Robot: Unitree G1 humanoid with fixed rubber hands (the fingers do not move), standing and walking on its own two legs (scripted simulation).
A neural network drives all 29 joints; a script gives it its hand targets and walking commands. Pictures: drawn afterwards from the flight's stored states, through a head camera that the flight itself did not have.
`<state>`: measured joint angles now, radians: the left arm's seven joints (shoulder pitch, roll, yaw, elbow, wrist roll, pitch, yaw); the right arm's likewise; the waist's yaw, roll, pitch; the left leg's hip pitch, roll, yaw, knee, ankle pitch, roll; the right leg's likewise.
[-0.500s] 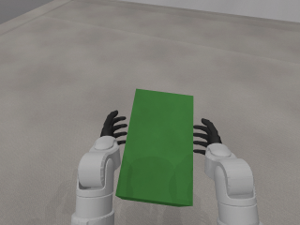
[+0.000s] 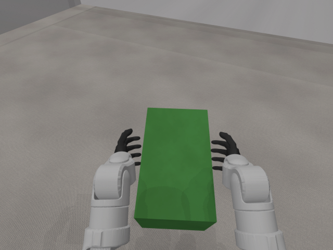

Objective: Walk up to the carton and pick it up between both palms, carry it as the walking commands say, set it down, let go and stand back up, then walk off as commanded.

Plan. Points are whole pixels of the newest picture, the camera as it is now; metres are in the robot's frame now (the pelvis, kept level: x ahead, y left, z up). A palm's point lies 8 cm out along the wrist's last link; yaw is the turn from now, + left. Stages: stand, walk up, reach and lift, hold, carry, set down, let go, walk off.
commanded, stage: carry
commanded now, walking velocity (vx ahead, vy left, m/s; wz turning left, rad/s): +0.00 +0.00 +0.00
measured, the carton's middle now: (175, 167) +0.33 +0.00 +0.00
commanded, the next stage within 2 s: hold in 1.02 s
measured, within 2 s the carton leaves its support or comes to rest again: neither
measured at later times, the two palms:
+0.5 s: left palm (114, 169) +0.28 +0.15 +0.07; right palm (222, 169) +0.28 -0.11 +0.07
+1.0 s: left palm (108, 177) +0.28 +0.16 +0.05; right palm (216, 173) +0.28 -0.09 +0.05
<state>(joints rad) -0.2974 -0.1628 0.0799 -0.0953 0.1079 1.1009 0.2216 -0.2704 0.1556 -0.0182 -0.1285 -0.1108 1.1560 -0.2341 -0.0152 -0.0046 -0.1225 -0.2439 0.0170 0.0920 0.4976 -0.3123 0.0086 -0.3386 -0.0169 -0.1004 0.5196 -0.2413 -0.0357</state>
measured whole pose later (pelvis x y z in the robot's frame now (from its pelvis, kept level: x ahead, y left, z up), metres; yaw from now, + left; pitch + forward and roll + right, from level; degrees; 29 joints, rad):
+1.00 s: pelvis -0.01 +0.03 +0.00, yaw +0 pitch +2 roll +0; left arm -0.21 -0.14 0.08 0.07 0.10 0.84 0.16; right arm -0.23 0.15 -0.06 0.08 -0.13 0.86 -0.16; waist 0.00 -0.01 -0.10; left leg -0.27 -0.01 0.12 0.56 -0.33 0.06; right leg -0.36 -0.05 -0.09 0.55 -0.23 0.01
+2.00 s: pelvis -0.08 -0.01 -0.03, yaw +10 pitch +12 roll +0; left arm -0.59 -0.22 0.40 0.69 0.39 0.24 0.07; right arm -0.52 0.24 -0.49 0.56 -0.40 0.29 -0.10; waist -0.07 0.00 0.05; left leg -0.69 -0.08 -0.12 0.74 -0.25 0.00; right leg -0.70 0.06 0.11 0.71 -0.22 0.03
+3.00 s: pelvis -0.08 -0.02 -0.17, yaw +10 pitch +37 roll -1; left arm -0.80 -0.15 0.34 0.77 0.23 0.12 0.21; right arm -0.68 0.18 -0.46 0.60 -0.24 0.18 -0.18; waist -0.05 0.04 -0.18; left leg -1.59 -0.14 -0.11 1.43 -0.49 -0.03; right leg -1.60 0.10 0.10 1.40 -0.46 0.06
